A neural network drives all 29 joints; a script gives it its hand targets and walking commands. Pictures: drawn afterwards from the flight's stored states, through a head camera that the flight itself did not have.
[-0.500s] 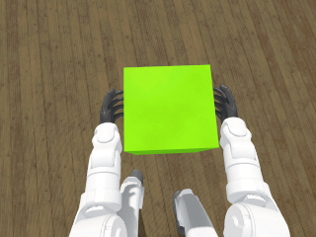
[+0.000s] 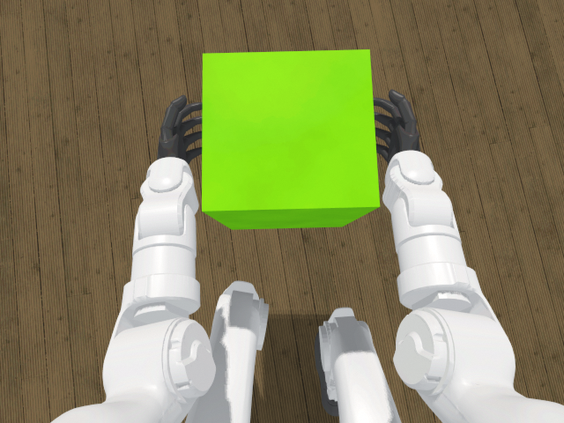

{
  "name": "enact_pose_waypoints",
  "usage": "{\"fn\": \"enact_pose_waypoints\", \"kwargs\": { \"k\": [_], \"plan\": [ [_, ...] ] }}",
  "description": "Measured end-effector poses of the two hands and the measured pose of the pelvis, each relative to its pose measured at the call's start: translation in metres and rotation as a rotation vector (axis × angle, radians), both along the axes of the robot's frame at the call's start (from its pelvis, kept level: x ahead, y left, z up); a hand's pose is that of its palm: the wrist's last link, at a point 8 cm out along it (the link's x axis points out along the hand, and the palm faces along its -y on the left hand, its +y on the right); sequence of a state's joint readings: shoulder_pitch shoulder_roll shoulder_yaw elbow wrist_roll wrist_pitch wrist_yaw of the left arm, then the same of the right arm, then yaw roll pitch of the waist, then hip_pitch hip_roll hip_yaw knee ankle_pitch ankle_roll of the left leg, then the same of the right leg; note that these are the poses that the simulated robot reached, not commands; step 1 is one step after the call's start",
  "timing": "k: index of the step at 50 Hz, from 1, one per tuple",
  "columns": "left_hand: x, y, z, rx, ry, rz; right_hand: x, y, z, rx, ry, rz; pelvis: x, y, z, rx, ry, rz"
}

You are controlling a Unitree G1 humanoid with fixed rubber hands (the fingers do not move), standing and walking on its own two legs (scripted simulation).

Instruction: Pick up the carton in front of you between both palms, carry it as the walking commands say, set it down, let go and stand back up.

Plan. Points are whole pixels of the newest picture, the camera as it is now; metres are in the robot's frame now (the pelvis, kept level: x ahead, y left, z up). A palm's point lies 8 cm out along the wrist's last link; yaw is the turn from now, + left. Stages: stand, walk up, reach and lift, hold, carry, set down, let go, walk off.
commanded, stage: set down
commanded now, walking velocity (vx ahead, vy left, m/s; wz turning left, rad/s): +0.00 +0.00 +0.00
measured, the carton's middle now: (286, 157) +0.49 +0.07 -0.18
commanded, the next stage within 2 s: none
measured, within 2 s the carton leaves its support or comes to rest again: rests again in 1.24 s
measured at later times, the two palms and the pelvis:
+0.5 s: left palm (187, 164) +0.47 +0.24 -0.25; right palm (355, 155) +0.53 -0.05 -0.24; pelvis -0.03 +0.01 -0.11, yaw -3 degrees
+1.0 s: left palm (194, 169) +0.49 +0.25 -0.34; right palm (341, 160) +0.55 -0.05 -0.34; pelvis -0.03 +0.00 -0.16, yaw -5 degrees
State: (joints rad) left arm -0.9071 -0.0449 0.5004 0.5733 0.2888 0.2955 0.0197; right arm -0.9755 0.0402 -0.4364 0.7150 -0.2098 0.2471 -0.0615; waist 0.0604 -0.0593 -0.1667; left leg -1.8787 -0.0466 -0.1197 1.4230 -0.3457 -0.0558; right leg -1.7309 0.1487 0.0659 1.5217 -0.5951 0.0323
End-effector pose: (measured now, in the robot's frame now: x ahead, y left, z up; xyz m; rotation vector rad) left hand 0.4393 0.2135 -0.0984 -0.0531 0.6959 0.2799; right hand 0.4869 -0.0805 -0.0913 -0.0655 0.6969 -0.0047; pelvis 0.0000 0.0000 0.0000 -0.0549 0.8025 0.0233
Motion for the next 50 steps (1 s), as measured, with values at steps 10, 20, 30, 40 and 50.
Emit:
{"fn": "enact_pose_waypoints", "kwargs": {
  "k": [10,20,30,40,50],
  "plan": [
    [0.015,0.011,-0.065,0.000,0.001,0.005,0.016,0.011,-0.066,0.001,0.002,0.010,-0.012,0.004,-0.048,-0.012,0.037,-0.016],
    [0.026,0.022,-0.123,0.006,0.016,0.011,0.033,0.023,-0.122,-0.014,0.014,0.034,-0.024,0.006,-0.090,-0.020,0.037,-0.028],
    [0.037,0.033,-0.183,0.016,0.035,0.019,0.048,0.034,-0.184,-0.024,0.028,0.061,-0.032,0.006,-0.128,-0.017,0.010,-0.044],
    [0.044,0.038,-0.224,0.031,0.073,0.012,0.055,0.037,-0.235,-0.020,0.061,0.086,-0.029,0.006,-0.150,0.014,-0.047,-0.091],
    [0.046,0.036,-0.240,0.029,0.077,0.007,0.060,0.034,-0.252,-0.021,0.061,0.106,-0.026,0.003,-0.162,0.036,-0.049,-0.122]
  ]
}}
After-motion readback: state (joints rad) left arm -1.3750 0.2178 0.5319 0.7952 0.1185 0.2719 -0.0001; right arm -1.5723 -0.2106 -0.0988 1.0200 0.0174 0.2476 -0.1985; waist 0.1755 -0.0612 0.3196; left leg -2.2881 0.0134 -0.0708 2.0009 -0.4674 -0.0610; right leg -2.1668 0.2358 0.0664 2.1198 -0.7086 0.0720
